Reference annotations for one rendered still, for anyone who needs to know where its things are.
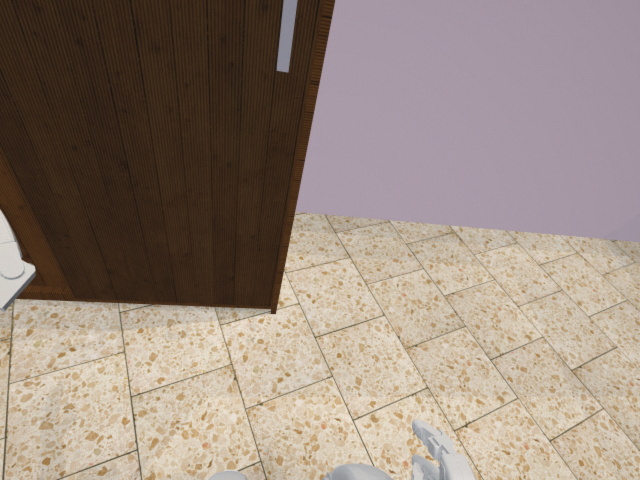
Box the left robot hand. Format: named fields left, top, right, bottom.
left=0, top=210, right=36, bottom=311

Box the handle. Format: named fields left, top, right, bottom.
left=277, top=0, right=298, bottom=72

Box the wardrobe door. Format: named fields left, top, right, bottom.
left=0, top=149, right=69, bottom=287
left=0, top=0, right=322, bottom=306

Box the right robot hand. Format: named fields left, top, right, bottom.
left=411, top=419, right=476, bottom=480

